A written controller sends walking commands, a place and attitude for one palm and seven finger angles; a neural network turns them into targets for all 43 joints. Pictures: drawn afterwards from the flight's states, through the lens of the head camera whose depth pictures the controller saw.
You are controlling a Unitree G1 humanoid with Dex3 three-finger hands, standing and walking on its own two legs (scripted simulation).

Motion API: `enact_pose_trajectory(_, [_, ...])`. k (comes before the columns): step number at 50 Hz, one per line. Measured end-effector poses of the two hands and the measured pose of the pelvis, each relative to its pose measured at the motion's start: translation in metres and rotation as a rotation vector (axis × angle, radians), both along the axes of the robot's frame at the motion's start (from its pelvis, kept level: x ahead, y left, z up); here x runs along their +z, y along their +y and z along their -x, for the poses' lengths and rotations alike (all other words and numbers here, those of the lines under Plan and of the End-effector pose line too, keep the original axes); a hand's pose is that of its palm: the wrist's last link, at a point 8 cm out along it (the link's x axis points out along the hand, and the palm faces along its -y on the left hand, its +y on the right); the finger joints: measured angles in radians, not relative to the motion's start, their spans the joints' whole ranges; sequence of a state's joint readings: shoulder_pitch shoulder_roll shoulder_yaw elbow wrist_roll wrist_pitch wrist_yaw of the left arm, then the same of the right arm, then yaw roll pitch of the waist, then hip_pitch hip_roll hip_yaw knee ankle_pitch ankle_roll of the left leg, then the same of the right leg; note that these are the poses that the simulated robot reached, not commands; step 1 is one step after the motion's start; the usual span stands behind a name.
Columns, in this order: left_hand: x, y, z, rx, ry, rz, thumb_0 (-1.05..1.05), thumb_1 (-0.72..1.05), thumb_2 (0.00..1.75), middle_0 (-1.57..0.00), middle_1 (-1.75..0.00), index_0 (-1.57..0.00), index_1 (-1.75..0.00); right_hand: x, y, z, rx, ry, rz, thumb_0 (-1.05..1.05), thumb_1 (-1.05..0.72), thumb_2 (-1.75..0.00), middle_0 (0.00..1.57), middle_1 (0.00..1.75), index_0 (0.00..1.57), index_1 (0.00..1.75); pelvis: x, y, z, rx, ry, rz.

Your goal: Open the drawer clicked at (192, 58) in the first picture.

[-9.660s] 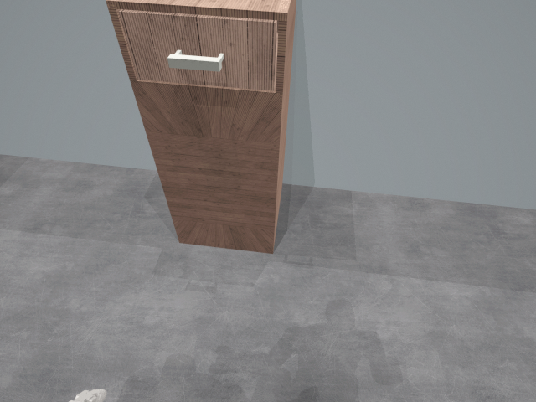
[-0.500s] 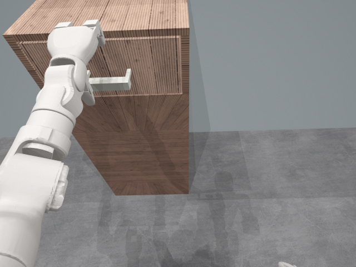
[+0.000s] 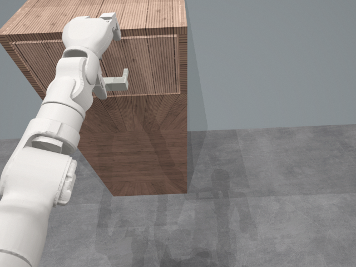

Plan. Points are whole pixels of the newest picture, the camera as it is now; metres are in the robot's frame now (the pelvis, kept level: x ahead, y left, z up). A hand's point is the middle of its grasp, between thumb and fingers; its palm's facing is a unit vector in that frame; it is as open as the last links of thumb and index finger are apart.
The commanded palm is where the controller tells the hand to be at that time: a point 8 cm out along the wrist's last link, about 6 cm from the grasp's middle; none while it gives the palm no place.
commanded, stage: move the hooked fingers above the handle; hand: left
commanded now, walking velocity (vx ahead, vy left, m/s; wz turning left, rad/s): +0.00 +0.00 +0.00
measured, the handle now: (103, 78) +0.55 +0.19 +0.12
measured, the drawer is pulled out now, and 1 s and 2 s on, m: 0.00 0.00 0.00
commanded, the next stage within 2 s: none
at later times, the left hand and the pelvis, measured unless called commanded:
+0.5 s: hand (85, 68) +0.50 +0.19 +0.19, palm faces +0.10 -0.03 -0.99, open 13.9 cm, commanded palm +0.47 +0.20 +0.23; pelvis -0.01 +0.00 +0.00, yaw +1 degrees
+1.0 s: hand (73, 67) +0.50 +0.22 +0.19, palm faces +0.12 +0.00 -0.99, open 13.8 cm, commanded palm +0.47 +0.20 +0.24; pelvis +0.01 +0.00 +0.00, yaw +1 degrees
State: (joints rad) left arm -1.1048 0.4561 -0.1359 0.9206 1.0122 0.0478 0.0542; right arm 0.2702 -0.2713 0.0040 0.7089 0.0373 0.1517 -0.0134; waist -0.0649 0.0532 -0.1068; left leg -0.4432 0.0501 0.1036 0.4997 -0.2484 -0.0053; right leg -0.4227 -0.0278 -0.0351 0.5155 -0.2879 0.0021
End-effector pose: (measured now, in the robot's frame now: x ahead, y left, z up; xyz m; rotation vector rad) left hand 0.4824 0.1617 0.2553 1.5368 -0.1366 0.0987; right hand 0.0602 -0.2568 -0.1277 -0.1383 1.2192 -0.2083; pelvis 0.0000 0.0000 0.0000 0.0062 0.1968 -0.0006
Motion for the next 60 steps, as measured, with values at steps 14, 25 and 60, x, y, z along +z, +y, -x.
enact_pose_trajectory(14, [-0.050, 0.031, 0.038, -0.044, 0.266, -0.064, 0.00, -0.49, 0.30, -0.33, -1.21, -0.31, -1.20, 0.011, -0.016, 0.013, -0.025, -0.016, 0.072, 0.01, -0.90, -0.90, 0.20, 0.30, 0.20, 0.30, 0.002, -0.005, 0.006, 0.018, -0.061, -0.001])
enact_pose_trajectory(25, [-0.015, 0.032, 0.009, 0.065, 0.050, 0.002, 0.00, -0.49, 0.30, -0.32, -1.20, -0.31, -1.20, 0.010, -0.017, 0.003, 0.006, -0.040, 0.062, 0.01, -0.91, -0.90, 0.20, 0.30, 0.20, 0.30, -0.001, -0.001, 0.010, 0.024, -0.012, 0.005])
enact_pose_trajectory(60, [-0.041, 0.016, 0.020, 0.025, 0.307, -0.016, 0.00, -0.49, 0.30, -0.31, -1.20, -0.31, -1.20, 0.009, -0.010, -0.038, 0.027, -0.061, 0.033, 0.01, -0.91, -0.90, 0.20, 0.30, 0.20, 0.30, 0.001, -0.002, -0.009, 0.046, -0.048, 0.000])
